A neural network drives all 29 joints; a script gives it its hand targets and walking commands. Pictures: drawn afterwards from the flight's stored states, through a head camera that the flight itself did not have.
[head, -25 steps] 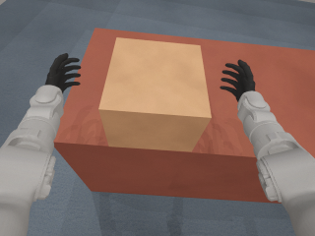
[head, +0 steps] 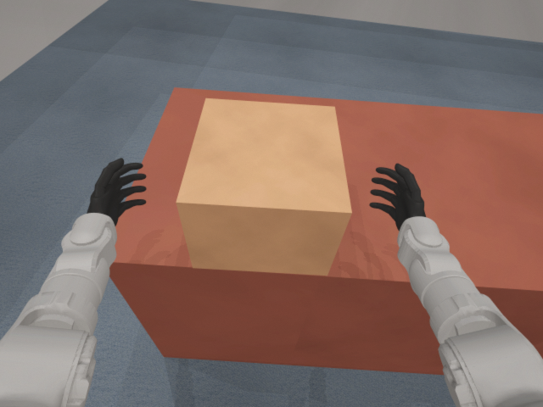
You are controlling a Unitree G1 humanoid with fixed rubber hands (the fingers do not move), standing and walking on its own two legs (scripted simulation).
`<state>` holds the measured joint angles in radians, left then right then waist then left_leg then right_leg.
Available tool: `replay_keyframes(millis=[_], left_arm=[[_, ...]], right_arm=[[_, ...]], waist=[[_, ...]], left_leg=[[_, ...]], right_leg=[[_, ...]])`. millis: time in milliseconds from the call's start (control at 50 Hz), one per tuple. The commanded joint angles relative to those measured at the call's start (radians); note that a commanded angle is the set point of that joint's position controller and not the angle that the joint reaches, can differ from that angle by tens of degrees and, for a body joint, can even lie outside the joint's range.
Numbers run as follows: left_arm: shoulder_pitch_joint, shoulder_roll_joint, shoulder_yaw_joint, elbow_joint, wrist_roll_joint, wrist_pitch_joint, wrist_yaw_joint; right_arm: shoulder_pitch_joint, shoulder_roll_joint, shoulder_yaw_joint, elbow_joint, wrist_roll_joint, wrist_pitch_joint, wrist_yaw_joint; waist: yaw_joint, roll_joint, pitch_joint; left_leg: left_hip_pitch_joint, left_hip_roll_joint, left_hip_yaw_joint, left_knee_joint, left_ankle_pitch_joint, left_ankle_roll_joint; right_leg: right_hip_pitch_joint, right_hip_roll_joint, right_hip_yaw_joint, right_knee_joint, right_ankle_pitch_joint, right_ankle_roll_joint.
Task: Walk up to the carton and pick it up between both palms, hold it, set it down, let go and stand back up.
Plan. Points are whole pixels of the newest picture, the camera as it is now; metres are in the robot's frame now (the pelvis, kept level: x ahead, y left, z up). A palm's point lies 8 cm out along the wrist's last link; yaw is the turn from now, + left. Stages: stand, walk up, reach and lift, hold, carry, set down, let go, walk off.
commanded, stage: set down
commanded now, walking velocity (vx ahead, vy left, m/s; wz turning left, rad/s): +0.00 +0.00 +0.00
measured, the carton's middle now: (265, 185) +0.54 +0.01 -0.01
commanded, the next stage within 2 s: let go in 1.80 s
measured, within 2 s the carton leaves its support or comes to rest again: neither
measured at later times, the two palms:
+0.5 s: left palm (94, 279) +0.31 +0.26 +0.01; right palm (401, 288) +0.31 -0.20 +0.00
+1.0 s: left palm (93, 333) +0.25 +0.25 -0.03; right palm (406, 339) +0.25 -0.21 -0.04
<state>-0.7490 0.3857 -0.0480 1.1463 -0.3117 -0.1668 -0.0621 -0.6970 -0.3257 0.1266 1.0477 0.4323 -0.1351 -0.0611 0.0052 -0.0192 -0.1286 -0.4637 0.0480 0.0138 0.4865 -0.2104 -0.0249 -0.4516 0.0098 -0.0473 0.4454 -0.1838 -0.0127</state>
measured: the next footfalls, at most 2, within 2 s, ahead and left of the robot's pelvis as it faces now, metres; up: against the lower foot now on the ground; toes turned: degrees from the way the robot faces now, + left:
none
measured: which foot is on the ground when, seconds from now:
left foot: down 0.00-1.00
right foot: down 0.00-1.00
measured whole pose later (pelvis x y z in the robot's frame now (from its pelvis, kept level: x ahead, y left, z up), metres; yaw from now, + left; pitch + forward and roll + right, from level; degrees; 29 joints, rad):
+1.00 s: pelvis +0.02 +0.01 +0.01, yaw -1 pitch -2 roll +0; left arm -0.01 0.29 0.01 0.65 -0.20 -0.15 -0.05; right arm 0.01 -0.20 0.05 0.72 0.20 -0.28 -0.03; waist 0.02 0.00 0.04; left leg -0.13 0.03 0.04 0.42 -0.25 -0.02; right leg -0.13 0.00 -0.02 0.40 -0.23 0.00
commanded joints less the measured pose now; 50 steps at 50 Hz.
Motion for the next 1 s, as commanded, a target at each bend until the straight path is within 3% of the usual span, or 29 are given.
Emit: replay_keyframes(millis=[0, 60, 80, 100, 120, 180, 220, 240, 260, 280, 300, 340, 360, 400, 440, 460, 480, 500, 580, 620, 660, 740, 760, 820, 860, 880, 900, 940, 980], left_arm=[[-0.351, 0.172, 0.039, -0.210, -0.011, -0.063, -0.004], [-0.168, 0.123, 0.044, -0.251, 0.018, -0.074, 0.000], [-0.149, 0.137, 0.080, -0.277, 0.043, -0.081, -0.005], [-0.100, 0.138, 0.088, -0.303, 0.062, -0.088, -0.008], [-0.110, 0.149, 0.095, -0.316, 0.070, -0.090, -0.012], [-0.007, 0.115, 0.104, -0.378, 0.072, -0.090, -0.012], [-0.056, 0.138, 0.111, -0.473, 0.047, -0.093, 0.004], [-0.063, 0.141, 0.097, -0.471, 0.029, -0.100, 0.016], [0.022, 0.121, 0.087, -0.479, 0.021, -0.109, 0.022], [-0.067, 0.132, 0.067, -0.468, -0.011, -0.115, 0.027], [0.064, 0.096, 0.055, -0.456, -0.006, -0.124, 0.029], [0.162, 0.083, 0.077, -0.392, 0.016, -0.134, 0.015], [0.236, 0.077, 0.082, -0.411, 0.037, -0.149, 0.007], [0.166, 0.110, 0.079, -0.390, 0.016, -0.167, 0.007], [0.275, 0.058, 0.067, -0.395, 0.018, -0.172, 0.005], [0.203, 0.088, 0.059, -0.419, 0.002, -0.172, 0.005], [0.272, 0.066, 0.067, -0.434, 0.011, -0.172, 0.007], [0.230, 0.094, 0.065, -0.459, 0.015, -0.172, 0.010], [0.420, 0.074, 0.097, -0.549, 0.066, -0.163, 0.018], [0.391, 0.075, 0.093, -0.620, 0.076, -0.155, 0.026], [0.448, 0.048, 0.073, -0.635, 0.078, -0.138, 0.030], [0.490, 0.045, 0.064, -0.691, 0.074, -0.109, 0.036], [0.535, 0.043, 0.078, -0.631, 0.090, -0.085, 0.027], [0.546, 0.043, 0.083, -0.631, 0.083, -0.068, 0.019], [0.570, 0.030, 0.082, -0.623, 0.091, -0.053, 0.023], [0.608, 0.011, 0.081, -0.584, 0.106, -0.032, 0.019], [0.598, 0.021, 0.087, -0.601, 0.107, -0.021, 0.012], [0.634, 0.008, 0.094, -0.614, 0.116, -0.001, 0.010], [0.627, 0.012, 0.092, -0.671, 0.110, -0.001, 0.019]], right_arm=[[-0.314, -0.123, -0.040, -0.216, -0.014, -0.050, -0.003], [-0.123, -0.096, -0.028, -0.190, -0.017, -0.072, -0.003], [-0.109, -0.089, -0.043, -0.197, -0.024, -0.090, -0.006], [-0.067, -0.089, -0.054, -0.206, -0.033, -0.110, -0.014], [-0.077, -0.091, -0.053, -0.219, -0.038, -0.117, -0.020], [0.022, -0.078, -0.069, -0.272, -0.054, -0.140, -0.024], [-0.047, -0.102, -0.126, -0.391, -0.077, -0.157, -0.025], [-0.047, -0.086, -0.127, -0.414, -0.097, -0.159, -0.019], [0.033, -0.067, -0.117, -0.408, -0.094, -0.161, -0.011], [-0.038, -0.074, -0.148, -0.427, -0.109, -0.154, -0.007], [0.085, -0.042, -0.118, -0.417, -0.123, -0.155, 0.001], [0.155, -0.025, -0.099, -0.389, -0.124, -0.164, 0.002], [0.212, -0.009, -0.087, -0.378, -0.115, -0.179, 0.001], [0.156, -0.024, -0.093, -0.379, -0.108, -0.196, -0.005], [0.238, -0.016, -0.070, -0.360, -0.102, -0.216, -0.001], [0.186, -0.018, -0.092, -0.360, -0.107, -0.216, 0.000], [0.244, -0.005, -0.077, -0.369, -0.108, -0.219, 0.005], [0.209, -0.025, -0.110, -0.385, -0.123, -0.225, 0.003], [0.387, -0.008, -0.093, -0.399, -0.131, -0.251, 0.011], [0.393, -0.028, -0.117, -0.408, -0.135, -0.258, 0.017], [0.433, -0.029, -0.111, -0.412, -0.135, -0.256, 0.026], [0.467, -0.010, -0.125, -0.456, -0.156, -0.238, 0.034], [0.503, -0.004, -0.110, -0.439, -0.172, -0.226, 0.036], [0.503, 0.016, -0.099, -0.459, -0.189, -0.211, 0.036], [0.531, 0.011, -0.116, -0.462, -0.222, -0.197, 0.038], [0.546, 0.011, -0.107, -0.439, -0.231, -0.184, 0.037], [0.566, 0.025, -0.111, -0.436, -0.230, -0.176, 0.032], [0.584, 0.025, -0.102, -0.454, -0.249, -0.166, 0.028], [0.586, 0.020, -0.122, -0.509, -0.256, -0.173, 0.032]], waist=[[0.002, 0.034, -0.445], [-0.004, 0.078, -0.441], [0.008, 0.096, -0.428], [-0.007, 0.099, -0.438], [-0.002, 0.095, -0.432], [-0.017, 0.091, -0.394], [-0.009, 0.087, -0.413], [-0.014, 0.065, -0.400], [-0.006, 0.078, -0.369], [-0.020, 0.065, -0.359], [-0.013, 0.034, -0.326], [0.003, 0.011, -0.301], [0.004, 0.008, -0.286], [0.002, 0.018, -0.277], [0.009, 0.000, -0.216], [-0.008, 0.016, -0.210], [0.006, -0.003, -0.180], [-0.012, 0.019, -0.187], [0.007, 0.053, -0.193], [0.005, 0.117, -0.189], [0.001, 0.119, -0.147], [0.001, 0.107, -0.078], [0.006, 0.073, -0.047], [0.017, 0.033, -0.004], [0.016, 0.034, 0.015], [0.011, -0.001, 0.026], [0.011, 0.027, 0.023], [0.015, -0.001, 0.020], [0.018, 0.019, -0.022]], left_leg=[[0.232, -0.071, 0.019, 0.004, 0.273, -0.003], [0.295, -0.068, 0.017, 0.007, 0.315, -0.018], [0.323, -0.069, 0.018, 0.014, 0.346, -0.026], [0.341, -0.069, 0.017, 0.026, 0.389, -0.030], [0.342, -0.074, 0.019, 0.021, 0.385, -0.032], [0.359, -0.072, 0.012, 0.019, 0.385, -0.038], [0.346, -0.072, 0.012, 0.017, 0.355, -0.043], [0.332, -0.072, 0.008, 0.016, 0.293, -0.035], [0.319, -0.068, 0.009, 0.008, 0.270, -0.027], [0.288, -0.065, 0.002, -0.003, 0.189, -0.028], [0.284, -0.066, 0.004, -0.005, 0.187, -0.021], [0.280, -0.070, 0.002, -0.008, 0.199, -0.013], [0.298, -0.070, 0.001, 0.001, 0.233, -0.009], [0.273, -0.069, -0.005, 0.000, 0.209, -0.008], [0.293, -0.059, -0.013, -0.008, 0.218, -0.015], [0.293, -0.060, -0.007, -0.003, 0.202, -0.017], [0.304, -0.061, -0.007, -0.002, 0.213, -0.014], [0.312, -0.058, -0.008, -0.009, 0.188, -0.021], [0.387, -0.062, -0.002, 0.002, 0.309, -0.031], [0.417, -0.057, -0.002, -0.012, 0.315, -0.048], [0.451, -0.052, -0.008, -0.012, 0.336, -0.049], [0.413, -0.054, 0.001, -0.036, 0.293, -0.042], [0.418, -0.056, 0.003, -0.042, 0.281, -0.036], [0.389, -0.057, 0.002, -0.072, 0.213, -0.022], [0.397, -0.058, 0.002, -0.087, 0.192, -0.023], [0.412, -0.053, 0.003, -0.089, 0.207, -0.022], [0.434, -0.056, 0.009, -0.095, 0.216, -0.017], [0.461, -0.055, 0.007, -0.111, 0.224, -0.021], [0.462, -0.050, 0.014, -0.105, 0.262, -0.022]], right_leg=[[0.161, 0.015, 0.015, -0.042, 0.139, 0.035], [0.184, 0.015, 0.017, -0.041, 0.187, 0.025], [0.177, 0.013, 0.013, -0.046, 0.191, 0.026], [0.193, 0.015, 0.019, -0.045, 0.226, 0.029], [0.194, 0.018, 0.015, -0.053, 0.221, 0.029], [0.208, 0.021, 0.011, -0.058, 0.209, 0.023], [0.180, 0.028, 0.005, -0.060, 0.146, 0.020], [0.152, 0.026, 0.004, -0.055, 0.102, 0.019], [0.164, 0.025, 0.011, -0.047, 0.084, 0.011], [0.125, 0.020, 0.008, -0.054, -0.001, 0.008], [0.155, 0.019, 0.010, -0.042, 0.024, 0.008], [0.191, 0.010, 0.025, -0.051, 0.051, 0.013], [0.219, 0.015, 0.034, -0.042, 0.084, 0.019], [0.195, 0.009, 0.032, -0.042, 0.053, 0.014], [0.225, 0.016, 0.035, -0.040, 0.061, 0.005], [0.187, 0.017, 0.034, -0.047, 0.025, 0.008], [0.190, 0.019, 0.038, -0.046, 0.021, 0.008], [0.172, 0.018, 0.032, -0.055, 0.000, 0.004], [0.242, 0.021, 0.040, -0.051, 0.118, 0.001], [0.210, 0.021, 0.038, -0.069, 0.085, -0.015], [0.207, 0.021, 0.036, -0.082, 0.082, -0.017], [0.224, 0.015, 0.041, -0.089, 0.080, -0.018], [0.243, 0.008, 0.050, -0.101, 0.089, -0.017], [0.260, 0.000, 0.051, -0.110, 0.043, -0.010], [0.264, 0.002, 0.046, -0.118, 0.016, -0.013], [0.280, 0.000, 0.046, -0.123, 0.034, -0.012], [0.279, -0.003, 0.047, -0.129, 0.043, -0.010], [0.292, 0.009, 0.043, -0.142, 0.035, -0.009], [0.316, 0.009, 0.037, -0.134, 0.069, -0.010]])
